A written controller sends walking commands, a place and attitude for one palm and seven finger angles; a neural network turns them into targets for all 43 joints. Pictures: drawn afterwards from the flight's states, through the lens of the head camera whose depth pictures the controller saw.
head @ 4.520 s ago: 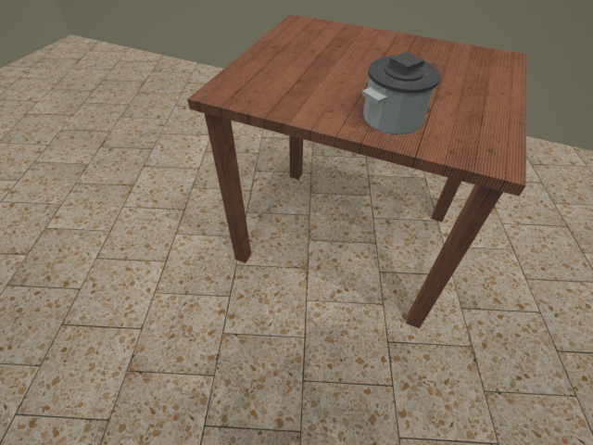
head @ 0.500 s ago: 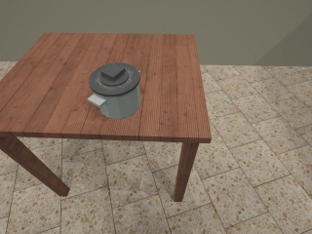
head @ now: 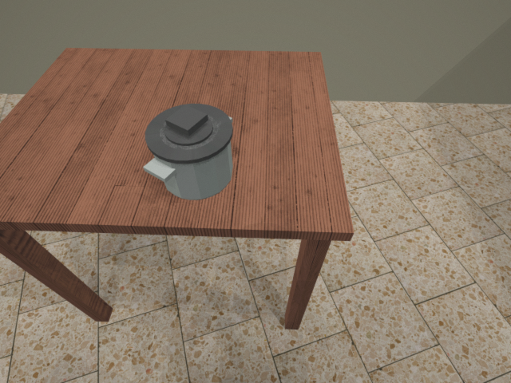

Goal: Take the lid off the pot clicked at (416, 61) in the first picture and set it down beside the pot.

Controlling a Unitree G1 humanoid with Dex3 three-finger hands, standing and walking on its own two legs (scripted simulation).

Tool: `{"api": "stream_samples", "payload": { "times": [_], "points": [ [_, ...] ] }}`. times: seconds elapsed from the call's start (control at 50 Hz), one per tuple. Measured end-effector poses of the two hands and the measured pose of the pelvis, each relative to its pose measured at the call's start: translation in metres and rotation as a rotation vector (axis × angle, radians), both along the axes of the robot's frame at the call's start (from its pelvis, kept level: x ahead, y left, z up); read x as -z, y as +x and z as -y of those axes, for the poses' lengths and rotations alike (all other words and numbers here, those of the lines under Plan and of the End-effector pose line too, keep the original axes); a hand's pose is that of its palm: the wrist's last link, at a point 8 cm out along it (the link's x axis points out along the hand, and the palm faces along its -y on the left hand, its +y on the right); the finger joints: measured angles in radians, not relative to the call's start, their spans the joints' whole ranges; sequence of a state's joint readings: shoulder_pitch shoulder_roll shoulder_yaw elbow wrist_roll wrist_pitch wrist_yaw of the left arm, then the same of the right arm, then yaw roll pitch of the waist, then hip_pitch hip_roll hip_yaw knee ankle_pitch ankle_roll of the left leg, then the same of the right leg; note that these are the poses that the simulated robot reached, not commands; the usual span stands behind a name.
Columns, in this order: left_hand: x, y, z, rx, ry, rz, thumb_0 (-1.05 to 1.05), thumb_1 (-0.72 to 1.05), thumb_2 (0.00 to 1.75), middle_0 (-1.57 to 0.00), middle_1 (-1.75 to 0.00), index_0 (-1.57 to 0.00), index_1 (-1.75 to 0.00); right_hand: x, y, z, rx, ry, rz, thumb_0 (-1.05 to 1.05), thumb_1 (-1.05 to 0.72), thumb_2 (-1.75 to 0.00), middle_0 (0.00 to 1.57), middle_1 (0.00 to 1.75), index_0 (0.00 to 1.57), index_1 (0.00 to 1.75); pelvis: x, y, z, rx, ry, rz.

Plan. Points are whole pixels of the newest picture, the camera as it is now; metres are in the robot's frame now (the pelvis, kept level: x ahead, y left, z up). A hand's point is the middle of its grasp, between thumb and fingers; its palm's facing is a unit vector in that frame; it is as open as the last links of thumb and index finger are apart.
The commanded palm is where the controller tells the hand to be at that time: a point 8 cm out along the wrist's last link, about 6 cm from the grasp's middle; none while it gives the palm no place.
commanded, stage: look again from close up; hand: left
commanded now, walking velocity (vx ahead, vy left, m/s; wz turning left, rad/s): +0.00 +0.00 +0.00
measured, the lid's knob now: (187, 119) +0.51 +0.16 +0.12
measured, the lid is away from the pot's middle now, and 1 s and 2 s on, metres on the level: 0.00 0.00 0.00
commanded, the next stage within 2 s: lift the closed hand beside the body in 0.18 s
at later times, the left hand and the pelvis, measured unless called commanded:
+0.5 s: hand (141, 369) +0.15 +0.19 -0.07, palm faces +0.18 -0.93 -0.31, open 6.5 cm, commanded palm +0.09 +0.24 -0.03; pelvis +0.00 -0.01 +0.00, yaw +2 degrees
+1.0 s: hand (109, 365) +0.14 +0.21 +0.00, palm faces +0.30 -0.87 -0.39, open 3.0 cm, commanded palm +0.09 +0.25 +0.05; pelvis +0.02 -0.03 +0.01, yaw +3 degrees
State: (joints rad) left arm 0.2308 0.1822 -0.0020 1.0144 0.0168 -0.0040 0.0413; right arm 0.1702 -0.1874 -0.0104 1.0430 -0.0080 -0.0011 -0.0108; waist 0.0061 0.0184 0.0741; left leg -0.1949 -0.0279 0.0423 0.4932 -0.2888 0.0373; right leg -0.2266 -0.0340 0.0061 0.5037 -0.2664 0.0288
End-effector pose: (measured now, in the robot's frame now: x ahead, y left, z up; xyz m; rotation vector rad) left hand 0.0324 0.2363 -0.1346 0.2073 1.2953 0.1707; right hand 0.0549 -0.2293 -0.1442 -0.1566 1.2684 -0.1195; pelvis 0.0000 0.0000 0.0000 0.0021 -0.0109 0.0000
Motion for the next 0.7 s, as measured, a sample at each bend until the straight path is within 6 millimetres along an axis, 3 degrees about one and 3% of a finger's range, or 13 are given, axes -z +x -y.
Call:
{"api": "stream_samples", "payload": {
  "times": [0.3, 0.34, 0.4, 0.48, 0.6, 0.7],
  "points": [
    [0.002, -0.002, 0.001, 0.011, -0.012, -0.038, 0.0, 0.9, 0.9, -0.2, -0.3, -0.2, -0.3, 0.0, -0.016, -0.001, 0.016, -0.006, -0.061, 0.0, -0.92, -0.9, 0.2, 0.3, 0.2, 0.3, -0.001, 0.006, -0.001, 0.009, 0.002, 0.004],
    [-0.012, 0.019, -0.002, -0.051, 0.005, 0.089, 0.01, 0.9, 0.9, -0.21, -0.3, -0.21, -0.31, -0.006, -0.011, -0.001, 0.001, -0.003, 0.006, 0.0, -0.92, -0.9, 0.2, 0.3, 0.2, 0.3, -0.002, 0.007, -0.001, -0.002, 0.009, 0.003],
    [-0.054, 0.064, -0.005, -0.054, 0.084, 0.374, 0.01, 0.9, 0.9, -0.24, -0.34, -0.24, -0.34, -0.019, 0.012, 0.002, -0.025, -0.005, 0.178, 0.01, -0.91, -0.9, 0.2, 0.3, 0.2, 0.3, -0.004, 0.009, 0.001, -0.02, 0.009, 0.001],
    [-0.083, 0.091, -0.002, -0.013, 0.125, 0.546, 0.01, 0.9, 0.9, -0.34, -0.44, -0.34, -0.45, -0.038, 0.054, 0.01, -0.034, 0.008, 0.362, 0.01, -0.91, -0.9, 0.2, 0.3, 0.2, 0.3, -0.004, 0.004, 0.006, -0.03, 0.002, -0.02],
    [-0.113, 0.082, -0.003, 0.004, 0.158, 0.655, 0.01, 0.9, 0.9, -0.55, -0.68, -0.55, -0.68, -0.074, 0.116, 0.022, -0.08, -0.027, 0.588, 0.01, -0.91, -0.9, 0.2, 0.3, 0.2, 0.3, -0.002, 0.0, 0.015, -0.028, -0.008, -0.033],
    [-0.123, 0.064, -0.009, -0.044, 0.195, 0.653, 0.01, 0.9, 0.9, -0.76, -0.9, -0.76, -0.91, -0.089, 0.148, 0.025, -0.16, -0.058, 0.653, 0.01, -0.91, -0.9, 0.2, 0.3, 0.2, 0.3, -0.001, 0.001, 0.022, -0.043, -0.013, -0.032]
  ]
}}
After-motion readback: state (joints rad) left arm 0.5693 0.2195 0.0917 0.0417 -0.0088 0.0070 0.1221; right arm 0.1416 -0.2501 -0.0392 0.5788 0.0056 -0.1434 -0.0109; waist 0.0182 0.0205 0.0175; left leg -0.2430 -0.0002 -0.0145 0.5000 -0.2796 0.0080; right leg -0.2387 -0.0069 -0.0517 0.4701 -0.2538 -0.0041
